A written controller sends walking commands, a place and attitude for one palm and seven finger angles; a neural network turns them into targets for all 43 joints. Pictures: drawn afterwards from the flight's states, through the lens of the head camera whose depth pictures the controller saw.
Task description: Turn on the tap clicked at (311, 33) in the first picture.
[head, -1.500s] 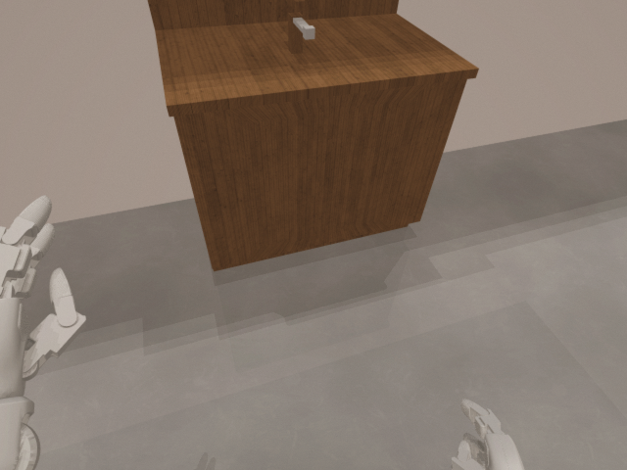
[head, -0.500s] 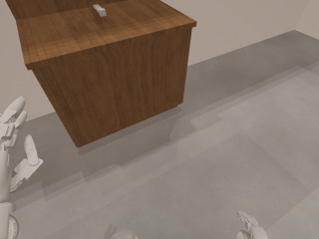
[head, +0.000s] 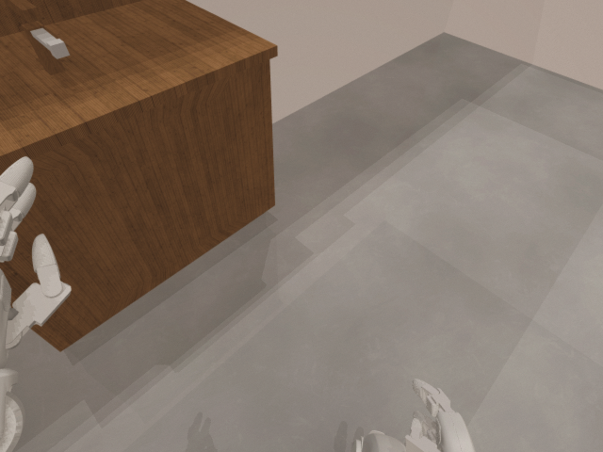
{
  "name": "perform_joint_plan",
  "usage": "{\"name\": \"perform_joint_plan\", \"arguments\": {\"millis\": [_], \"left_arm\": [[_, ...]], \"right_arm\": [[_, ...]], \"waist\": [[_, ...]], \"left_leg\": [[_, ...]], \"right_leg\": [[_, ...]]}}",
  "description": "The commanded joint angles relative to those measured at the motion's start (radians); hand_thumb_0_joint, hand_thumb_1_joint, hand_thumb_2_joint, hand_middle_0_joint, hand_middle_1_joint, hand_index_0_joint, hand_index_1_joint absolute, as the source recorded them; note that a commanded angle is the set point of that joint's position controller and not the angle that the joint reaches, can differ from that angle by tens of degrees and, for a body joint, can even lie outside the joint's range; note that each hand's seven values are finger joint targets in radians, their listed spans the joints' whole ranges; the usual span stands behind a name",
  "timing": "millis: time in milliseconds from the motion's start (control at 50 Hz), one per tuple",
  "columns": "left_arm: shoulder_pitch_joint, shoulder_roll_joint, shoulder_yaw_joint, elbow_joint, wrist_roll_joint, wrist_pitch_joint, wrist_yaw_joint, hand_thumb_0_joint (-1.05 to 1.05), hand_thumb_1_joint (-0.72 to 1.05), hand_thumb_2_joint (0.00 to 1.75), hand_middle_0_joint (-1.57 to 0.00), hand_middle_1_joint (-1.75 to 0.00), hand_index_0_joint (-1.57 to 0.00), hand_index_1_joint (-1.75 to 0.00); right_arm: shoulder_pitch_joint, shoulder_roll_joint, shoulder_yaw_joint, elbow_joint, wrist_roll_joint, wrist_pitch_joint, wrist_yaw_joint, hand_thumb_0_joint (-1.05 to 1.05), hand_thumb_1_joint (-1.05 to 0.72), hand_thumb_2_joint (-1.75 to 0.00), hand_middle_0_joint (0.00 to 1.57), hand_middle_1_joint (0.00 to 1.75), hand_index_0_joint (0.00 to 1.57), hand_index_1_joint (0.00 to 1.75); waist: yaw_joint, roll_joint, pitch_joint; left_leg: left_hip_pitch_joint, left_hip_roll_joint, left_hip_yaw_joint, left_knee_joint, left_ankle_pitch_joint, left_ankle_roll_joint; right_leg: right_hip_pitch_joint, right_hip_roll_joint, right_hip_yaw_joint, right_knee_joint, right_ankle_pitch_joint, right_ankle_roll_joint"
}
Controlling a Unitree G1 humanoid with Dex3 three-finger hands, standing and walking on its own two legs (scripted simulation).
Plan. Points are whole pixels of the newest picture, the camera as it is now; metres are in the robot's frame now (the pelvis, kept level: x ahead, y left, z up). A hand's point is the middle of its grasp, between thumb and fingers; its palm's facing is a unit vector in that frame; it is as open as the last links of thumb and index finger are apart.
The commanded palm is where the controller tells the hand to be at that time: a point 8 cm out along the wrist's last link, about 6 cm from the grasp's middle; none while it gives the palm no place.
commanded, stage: walk to a spot facing it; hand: left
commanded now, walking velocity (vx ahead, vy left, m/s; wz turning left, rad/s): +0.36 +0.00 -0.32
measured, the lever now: (58, 48) +0.83 +0.59 +0.10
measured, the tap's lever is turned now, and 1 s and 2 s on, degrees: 0 0 0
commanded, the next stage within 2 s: turn to face it in 0.54 s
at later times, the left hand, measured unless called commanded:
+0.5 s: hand (177, 151) +0.42 +0.19 +0.18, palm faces +0.37 -0.84 -0.40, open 7.4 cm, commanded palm +0.37 +0.23 +0.17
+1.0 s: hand (228, 118) +0.52 +0.15 +0.16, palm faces +0.37 -0.78 -0.50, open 7.4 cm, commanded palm +0.46 +0.20 +0.17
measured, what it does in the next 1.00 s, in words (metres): walks ahead: right foot, then left foot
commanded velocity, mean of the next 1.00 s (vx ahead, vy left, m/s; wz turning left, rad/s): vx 0.20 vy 0.00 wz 0.16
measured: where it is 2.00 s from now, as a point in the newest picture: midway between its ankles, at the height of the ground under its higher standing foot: outside the picture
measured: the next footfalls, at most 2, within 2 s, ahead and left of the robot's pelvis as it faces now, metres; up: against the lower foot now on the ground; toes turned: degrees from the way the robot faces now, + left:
right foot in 0.16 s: +0.16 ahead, -0.15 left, +0.00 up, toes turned -12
left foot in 0.48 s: +0.33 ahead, +0.09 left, +0.00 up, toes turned +6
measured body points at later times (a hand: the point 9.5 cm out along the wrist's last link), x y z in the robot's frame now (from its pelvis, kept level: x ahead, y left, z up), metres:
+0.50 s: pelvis +0.19 -0.03 -0.02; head +0.20 -0.01 +0.43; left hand +0.39 +0.24 +0.20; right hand +0.32 -0.31 -0.09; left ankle +0.29 +0.09 -0.74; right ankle +0.12 -0.14 -0.74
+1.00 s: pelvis +0.30 -0.08 -0.01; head +0.35 -0.10 +0.44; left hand +0.50 +0.19 +0.19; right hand +0.44 -0.32 -0.13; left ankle +0.29 +0.04 -0.68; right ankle +0.30 -0.18 -0.74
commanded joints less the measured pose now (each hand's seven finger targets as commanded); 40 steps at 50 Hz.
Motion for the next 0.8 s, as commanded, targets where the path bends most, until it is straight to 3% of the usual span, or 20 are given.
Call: {"name": "perform_joint_plan", "arguments": {"millis": [0, 80, 100, 120, 140, 160, 180, 220, 280, 360, 420, 440, 480, 500, 540, 600, 660, 740, 760, 780], "left_arm": [[-0.061, 0.142, 0.097, -0.177, 0.0, -0.048, 0.008, 0.0, 0.9, 0.9, -0.2, -0.3, -0.2, -0.3], [-0.032, 0.165, 0.108, -0.177, -0.007, -0.035, 0.007, 0.0, 0.9, 0.9, -0.2, -0.3, -0.2, -0.3], [-0.04, 0.189, 0.12, -0.217, -0.002, -0.033, 0.011, 0.0, 0.9, 0.9, -0.2, -0.3, -0.2, -0.3], [-0.04, 0.251, 0.172, -0.233, 0.002, -0.038, 0.021, 0.0, 0.9, 0.9, -0.2, -0.3, -0.2, -0.3], [-0.019, 0.326, 0.264, -0.269, -0.02, -0.056, 0.033, 0.0, 0.9, 0.9, -0.2, -0.3, -0.2, -0.3], [0.02, 0.277, 0.249, -0.264, -0.041, -0.057, 0.026, 0.0, 0.9, 0.9, -0.2, -0.3, -0.2, -0.3], [0.034, 0.287, 0.252, -0.31, -0.035, -0.053, 0.024, 0.0, 0.9, 0.9, -0.2, -0.3, -0.2, -0.3], [0.102, 0.25, 0.244, -0.32, -0.031, -0.064, 0.032, 0.0, 0.9, 0.9, -0.2, -0.3, -0.2, -0.3], [0.085, 0.221, 0.229, -0.323, -0.035, -0.065, 0.036, 0.0, 0.9, 0.9, -0.2, -0.3, -0.2, -0.3], [0.065, 0.19, 0.198, -0.253, -0.043, -0.051, 0.052, 0.0, 0.9, 0.9, -0.2, -0.3, -0.2, -0.3], [-0.022, 0.177, 0.146, -0.236, -0.03, -0.055, 0.05, 0.0, 0.9, 0.9, -0.2, -0.3, -0.2, -0.3], [-0.06, 0.166, 0.123, -0.23, -0.026, -0.06, 0.046, 0.0, 0.9, 0.9, -0.2, -0.3, -0.2, -0.3], [-0.115, 0.159, 0.1, -0.205, -0.032, -0.074, 0.034, 0.0, 0.9, 0.9, -0.2, -0.3, -0.2, -0.3], [-0.152, 0.205, 0.124, -0.205, -0.026, -0.079, 0.033, 0.0, 0.9, 0.9, -0.2, -0.3, -0.2, -0.3], [-0.153, 0.176, 0.099, -0.256, -0.021, -0.079, 0.022, 0.0, 0.9, 0.9, -0.2, -0.3, -0.2, -0.3], [-0.046, 0.141, 0.087, -0.334, -0.022, -0.06, 0.018, 0.0, 0.9, 0.9, -0.2, -0.3, -0.2, -0.3], [-0.004, 0.138, 0.103, -0.278, -0.029, -0.041, 0.028, 0.0, 0.9, 0.9, -0.2, -0.3, -0.2, -0.3], [0.038, 0.148, 0.132, -0.197, -0.038, -0.013, 0.034, 0.0, 0.9, 0.9, -0.2, -0.3, -0.2, -0.3], [0.023, 0.158, 0.133, -0.186, -0.037, -0.005, 0.033, 0.0, 0.9, 0.9, -0.2, -0.3, -0.2, -0.3], [0.02, 0.169, 0.133, -0.169, -0.032, 0.004, 0.036, 0.0, 0.9, 0.9, -0.2, -0.3, -0.2, -0.3]], "right_arm": [[-0.057, -0.199, -0.095, -0.138, -0.002, -0.053, -0.019, 0.0, -0.9, -0.9, 0.2, 0.3, 0.2, 0.3], [-0.059, -0.189, -0.095, -0.139, 0.013, -0.05, -0.016, 0.0, -0.9, -0.9, 0.2, 0.3, 0.2, 0.3], [-0.059, -0.186, -0.098, -0.142, 0.023, -0.051, -0.006, 0.0, -0.9, -0.9, 0.2, 0.3, 0.2, 0.3], [-0.073, -0.165, -0.094, -0.151, 0.028, -0.045, -0.001, 0.0, -0.9, -0.9, 0.2, 0.3, 0.2, 0.3], [-0.116, -0.155, -0.079, -0.174, 0.021, -0.042, 0.0, 0.0, -0.9, -0.9, 0.2, 0.3, 0.2, 0.3], [-0.078, -0.173, -0.098, -0.13, 0.015, -0.04, 0.006, 0.0, -0.9, -0.9, 0.2, 0.3, 0.2, 0.3], [-0.091, -0.184, -0.093, -0.135, 0.019, -0.019, 0.021, 0.0, -0.9, -0.9, 0.2, 0.3, 0.2, 0.3], [-0.121, -0.184, -0.088, -0.115, 0.02, 0.008, 0.016, 0.0, -0.9, -0.9, 0.2, 0.3, 0.2, 0.3], [-0.126, -0.187, -0.096, -0.116, 0.018, 0.034, -0.002, 0.0, -0.9, -0.9, 0.2, 0.3, 0.2, 0.3], [-0.1, -0.183, -0.094, -0.139, 0.01, 0.022, -0.017, 0.0, -0.9, -0.9, 0.2, 0.3, 0.2, 0.3], [-0.076, -0.197, -0.104, -0.149, 0.007, 0.007, -0.041, 0.0, -0.9, -0.9, 0.2, 0.3, 0.2, 0.3], [-0.053, -0.215, -0.112, -0.15, 0.011, 0.005, -0.048, 0.0, -0.9, -0.9, 0.2, 0.3, 0.2, 0.3], [-0.073, -0.234, -0.108, -0.162, 0.013, 0.0, -0.046, 0.0, -0.9, -0.9, 0.2, 0.3, 0.2, 0.3], [-0.086, -0.208, -0.089, -0.155, 0.0, -0.01, -0.041, 0.0, -0.9, -0.9, 0.2, 0.3, 0.2, 0.3], [-0.086, -0.205, -0.1, -0.139, 0.009, -0.02, -0.027, 0.0, -0.9, -0.9, 0.2, 0.3, 0.2, 0.3], [-0.079, -0.207, -0.099, -0.14, 0.005, -0.029, -0.013, 0.0, -0.9, -0.9, 0.2, 0.3, 0.2, 0.3], [-0.063, -0.2, -0.09, -0.137, 0.004, -0.033, -0.012, 0.0, -0.9, -0.9, 0.2, 0.3, 0.2, 0.3], [-0.056, -0.187, -0.091, -0.137, 0.022, -0.016, -0.027, 0.0, -0.9, -0.9, 0.2, 0.3, 0.2, 0.3], [-0.057, -0.182, -0.09, -0.138, 0.025, -0.011, -0.029, 0.0, -0.9, -0.9, 0.2, 0.3, 0.2, 0.3], [-0.041, -0.162, -0.088, -0.14, 0.028, -0.003, -0.03, 0.0, -0.9, -0.9, 0.2, 0.3, 0.2, 0.3]], "waist": [[-0.028, 0.247, -0.022], [0.001, 0.16, -0.158], [0.013, 0.056, -0.21], [0.011, -0.162, -0.255], [0.028, -0.232, -0.259], [0.017, -0.195, -0.294], [0.006, -0.155, -0.288], [-0.012, -0.074, -0.215], [-0.035, -0.11, -0.162], [-0.005, -0.138, -0.138], [-0.023, -0.042, -0.106], [-0.039, 0.069, -0.11], [-0.036, 0.382, -0.106], [-0.038, 0.336, -0.07], [-0.027, 0.226, -0.056], [-0.007, 0.258, -0.113], [-0.016, 0.274, -0.095], [-0.011, 0.194, -0.131], [-0.013, 0.131, -0.132], [-0.023, -0.032, -0.148]], "left_leg": [[0.029, 0.197, -0.044, -0.199, 0.313, 0.135], [0.018, 0.126, 0.04, 0.21, 0.526, 0.102], [-0.102, 0.093, 0.024, 0.432, 0.466, 0.085], [-0.354, -0.005, 0.006, 0.709, 0.094, 0.058], [-0.58, -0.075, -0.123, 0.898, -0.286, 0.037], [-0.571, -0.037, -0.252, 0.947, -0.254, 0.026], [-0.625, -0.016, -0.285, 0.953, -0.217, 0.02], [-0.63, 0.01, -0.28, 0.926, -0.126, 0.001], [-0.472, 0.046, -0.272, 0.624, -0.092, 0.005], [-0.257, -0.041, -0.103, 0.262, 0.038, 0.025], [-0.029, -0.081, -0.055, 0.063, 0.133, 0.033], [0.045, -0.053, -0.124, 0.006, 0.082, 0.054], [0.106, 0.267, -0.653, -0.208, -0.04, 0.2], [0.028, 0.326, -0.752, -0.26, -0.119, 0.252], [0.037, 0.281, -0.597, -0.204, -0.037, 0.253], [0.007, 0.197, -0.32, -0.17, 0.111, 0.185], [-0.078, 0.158, -0.248, -0.166, 0.224, 0.169], [-0.075, 0.1, -0.197, -0.002, 0.245, 0.125], [-0.12, 0.072, -0.184, 0.076, 0.18, 0.102], [-0.211, 0.001, -0.131, 0.229, 0.067, 0.068]], "right_leg": [[0.068, 0.022, -0.093, -0.23, 0.053, 0.005], [0.41, 0.134, -0.179, -0.491, 0.131, -0.026], [0.569, 0.075, -0.068, -0.516, 0.163, -0.069], [0.731, -0.13, 0.298, -0.525, 0.409, -0.181], [0.78, -0.291, 0.62, -0.563, 0.664, -0.283], [0.746, -0.307, 0.608, -0.594, 0.478, -0.268], [0.758, -0.322, 0.616, -0.603, 0.324, -0.279], [0.634, -0.285, 0.433, -0.623, 0.365, -0.26], [0.42, -0.239, 0.233, -0.647, 0.342, -0.213], [0.364, -0.183, 0.159, -0.648, 0.201, -0.183], [0.285, -0.11, 0.101, -0.53, 0.068, -0.122], [0.236, -0.07, 0.078, -0.388, 0.046, -0.097], [0.017, 0.08, 0.033, 0.053, -0.316, -0.025], [-0.031, 0.048, 0.102, 0.182, -0.276, -0.024], [-0.099, -0.001, 0.125, 0.211, -0.214, -0.019], [0.005, -0.006, 0.054, 0.046, -0.114, -0.007], [0.169, 0.026, -0.023, -0.197, -0.079, 0.008], [0.365, 0.068, -0.09, -0.508, 0.065, 0.022], [0.43, 0.035, -0.054, -0.582, 0.118, 0.016], [0.496, -0.094, 0.08, -0.621, 0.252, -0.029]]}}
